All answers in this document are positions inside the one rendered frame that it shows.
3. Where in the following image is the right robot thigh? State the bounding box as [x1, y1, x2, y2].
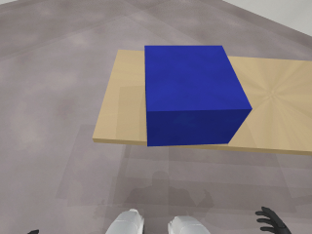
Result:
[168, 215, 211, 234]

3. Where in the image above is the robot thigh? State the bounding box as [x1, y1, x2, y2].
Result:
[168, 215, 211, 234]
[105, 211, 144, 234]

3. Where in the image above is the left robot thigh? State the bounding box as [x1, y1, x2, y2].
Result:
[105, 211, 144, 234]

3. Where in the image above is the robot right hand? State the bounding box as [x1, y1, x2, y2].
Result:
[255, 207, 292, 234]

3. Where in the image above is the table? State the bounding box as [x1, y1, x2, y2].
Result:
[92, 50, 312, 156]

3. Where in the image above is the carton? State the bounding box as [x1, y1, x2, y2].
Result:
[144, 45, 253, 147]

